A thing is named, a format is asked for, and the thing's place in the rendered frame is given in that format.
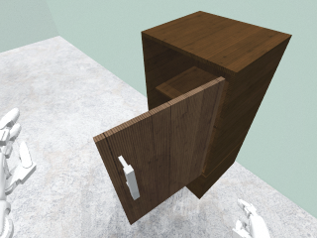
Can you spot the robot left forearm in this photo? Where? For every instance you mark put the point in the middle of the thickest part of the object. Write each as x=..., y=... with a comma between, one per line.
x=6, y=224

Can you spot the left robot hand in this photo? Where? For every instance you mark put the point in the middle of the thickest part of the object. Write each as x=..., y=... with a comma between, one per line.
x=22, y=171

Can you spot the cupboard door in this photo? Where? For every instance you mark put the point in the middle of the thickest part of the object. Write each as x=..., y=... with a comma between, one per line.
x=165, y=146

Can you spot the right robot hand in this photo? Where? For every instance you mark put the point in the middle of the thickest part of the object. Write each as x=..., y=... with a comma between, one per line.
x=254, y=227

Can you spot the handle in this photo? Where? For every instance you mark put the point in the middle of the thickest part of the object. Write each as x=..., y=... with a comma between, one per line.
x=131, y=179

